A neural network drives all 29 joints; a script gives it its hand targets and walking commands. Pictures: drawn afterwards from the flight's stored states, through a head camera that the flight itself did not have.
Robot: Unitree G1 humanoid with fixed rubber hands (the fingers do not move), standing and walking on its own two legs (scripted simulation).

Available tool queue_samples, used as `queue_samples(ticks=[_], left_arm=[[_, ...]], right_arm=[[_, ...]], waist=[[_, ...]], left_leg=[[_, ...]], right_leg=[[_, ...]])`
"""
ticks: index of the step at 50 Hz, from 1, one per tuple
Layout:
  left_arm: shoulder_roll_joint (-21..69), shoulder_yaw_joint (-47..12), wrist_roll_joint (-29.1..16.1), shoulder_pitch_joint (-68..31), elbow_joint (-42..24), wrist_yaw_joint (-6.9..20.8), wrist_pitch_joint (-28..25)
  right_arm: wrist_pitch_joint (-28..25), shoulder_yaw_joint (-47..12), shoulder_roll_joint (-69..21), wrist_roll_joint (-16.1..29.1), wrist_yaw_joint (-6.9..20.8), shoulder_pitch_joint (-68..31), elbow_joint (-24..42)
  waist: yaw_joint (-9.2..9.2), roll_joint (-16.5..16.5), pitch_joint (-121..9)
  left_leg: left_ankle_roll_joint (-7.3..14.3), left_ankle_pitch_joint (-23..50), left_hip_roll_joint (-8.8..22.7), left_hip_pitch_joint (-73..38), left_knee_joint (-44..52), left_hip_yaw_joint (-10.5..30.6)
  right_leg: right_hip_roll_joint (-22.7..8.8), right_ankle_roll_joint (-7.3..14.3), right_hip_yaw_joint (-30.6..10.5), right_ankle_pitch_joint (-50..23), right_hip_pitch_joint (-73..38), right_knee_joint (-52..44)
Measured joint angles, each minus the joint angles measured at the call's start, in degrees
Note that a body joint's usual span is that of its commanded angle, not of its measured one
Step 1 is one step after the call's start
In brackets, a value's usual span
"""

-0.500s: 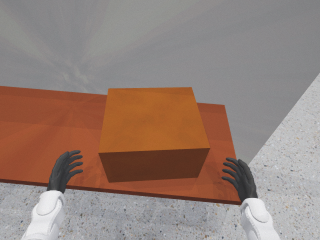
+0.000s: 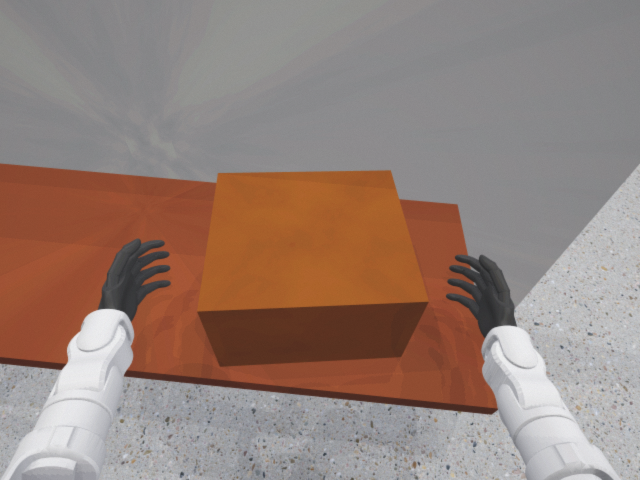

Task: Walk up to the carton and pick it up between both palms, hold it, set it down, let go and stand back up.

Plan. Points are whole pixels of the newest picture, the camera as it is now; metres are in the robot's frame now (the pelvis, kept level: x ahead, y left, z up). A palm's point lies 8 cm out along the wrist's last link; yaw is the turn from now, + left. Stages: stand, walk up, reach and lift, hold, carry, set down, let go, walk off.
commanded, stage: reach and lift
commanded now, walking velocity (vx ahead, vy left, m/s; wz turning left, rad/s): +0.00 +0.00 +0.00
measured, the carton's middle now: (308, 264) +0.44 +0.05 -0.03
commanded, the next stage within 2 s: none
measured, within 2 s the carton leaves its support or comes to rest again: neither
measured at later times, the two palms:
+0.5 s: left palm (131, 243) +0.37 +0.28 +0.07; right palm (492, 251) +0.40 -0.20 +0.08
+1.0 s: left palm (139, 210) +0.42 +0.28 +0.09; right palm (485, 208) +0.46 -0.19 +0.10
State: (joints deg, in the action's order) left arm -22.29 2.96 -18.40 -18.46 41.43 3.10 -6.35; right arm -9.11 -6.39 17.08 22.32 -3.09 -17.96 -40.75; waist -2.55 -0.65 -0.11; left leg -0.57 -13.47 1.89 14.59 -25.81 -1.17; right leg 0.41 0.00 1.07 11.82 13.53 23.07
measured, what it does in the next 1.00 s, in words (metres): stands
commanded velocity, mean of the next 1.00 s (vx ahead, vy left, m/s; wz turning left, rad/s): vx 0.00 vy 0.00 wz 0.00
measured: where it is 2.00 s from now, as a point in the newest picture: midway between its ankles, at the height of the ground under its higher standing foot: outside the picture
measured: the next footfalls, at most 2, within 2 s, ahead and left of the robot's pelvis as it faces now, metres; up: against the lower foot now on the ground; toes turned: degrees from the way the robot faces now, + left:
none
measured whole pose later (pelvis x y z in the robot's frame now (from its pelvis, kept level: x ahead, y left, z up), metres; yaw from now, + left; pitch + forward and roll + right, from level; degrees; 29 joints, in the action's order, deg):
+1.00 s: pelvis -0.01 -0.01 -0.01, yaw +1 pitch +19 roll -1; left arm -26.5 -7.8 -23.6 -57.7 76.4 2.9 -7.6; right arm -4.9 -10.8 21.3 28.9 -1.3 -57.4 -71.8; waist -1.8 -1.8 -11.9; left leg -1.3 -12.7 2.4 37.5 -31.5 1.1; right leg 1.0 0.7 2.9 11.2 35.3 27.8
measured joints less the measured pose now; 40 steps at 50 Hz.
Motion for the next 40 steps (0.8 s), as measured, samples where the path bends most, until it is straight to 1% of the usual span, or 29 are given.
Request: queue_samples(ticks=[4, 8, 13, 17, 23, 26, 30, 34, 40], left_arm=[[-0.6, -0.2, -0.4, -3.7, 2.6, 0.1, 1.0], [-0.9, -0.9, -0.8, -7.5, 4.7, -0.3, 2.3], [-0.8, -1.7, -0.6, -10.7, 5.1, -0.8, 4.5], [-1.2, -2.7, -1.2, -14.4, 8.7, -1.1, 5.3], [-2.6, -4.7, -3.1, -20.5, 16.2, -1.1, 3.8], [-3.2, -6.1, -4.0, -23.0, 18.2, -0.9, 3.2], [-3.2, -7.2, -4.2, -26.9, 21.5, -0.7, 3.0], [-3.5, -8.0, -4.8, -30.0, 23.9, -0.7, 3.0], [-4.4, -8.6, -5.4, -35.6, 30.0, -0.5, 2.0]], right_arm=[[1.1, 0.0, 0.7, 0.4, -0.2, -3.8, -2.1], [2.2, -0.3, 1.6, 1.2, 0.3, -7.8, -4.9], [3.7, 0.1, 2.5, 1.7, 0.7, -11.5, -7.2], [5.3, 0.0, 3.3, 2.1, 1.0, -14.9, -9.9], [6.4, -1.5, 3.3, 3.0, 0.8, -20.5, -13.6], [6.3, -2.1, 3.4, 3.8, 0.6, -23.1, -15.4], [6.4, -2.6, 3.7, 4.4, 0.7, -26.9, -19.2], [6.3, -3.0, 4.1, 5.1, 0.6, -30.0, -21.3], [6.4, -4.5, 4.6, 6.1, 0.7, -35.2, -25.1]], waist=[[-0.05, 0.0, -1.0], [-0.28, 0.1, -1.5], [-0.36, 0.3, -2.2], [-0.42, 0.1, -3.2], [-0.01, -0.1, -5.2], [0.17, 0.1, -6.1], [-0.06, 0.2, -7.2], [-0.09, 0.3, -8.3], [0.29, -0.6, -9.7]], left_leg=[[0.2, 0.3, -0.1, 1.3, -0.1, 0.0], [0.2, 0.5, -0.1, 2.4, -0.3, 0.0], [0.1, 0.7, 0.1, 4.1, -0.6, 0.4], [0.0, 1.0, 0.1, 5.7, -0.7, 0.5], [-0.1, 1.2, 0.1, 9.1, -1.5, 0.7], [-0.2, 1.1, 0.2, 11.1, -2.3, 1.1], [-0.4, 1.0, 0.3, 13.3, -3.1, 1.4], [-0.5, 0.9, 0.4, 15.6, -3.7, 1.7], [-0.6, 0.9, 0.4, 18.6, -4.5, 1.8]], right_leg=[[-0.1, -0.1, -0.1, -0.3, 1.2, 0.0], [0.0, -0.2, -0.1, -0.7, 2.2, -0.2], [0.2, -0.1, 0.3, -1.4, 3.3, -0.8], [0.2, 0.0, 0.3, -1.5, 5.1, -0.3], [0.2, 0.2, 0.4, -1.1, 8.9, 1.3], [0.3, 0.3, 0.7, -1.0, 10.5, 1.9], [0.4, 0.4, 1.0, -1.0, 12.6, 2.3], [0.5, 0.5, 1.3, -1.0, 14.7, 2.8], [0.5, 0.7, 1.3, -0.7, 18.0, 4.1]])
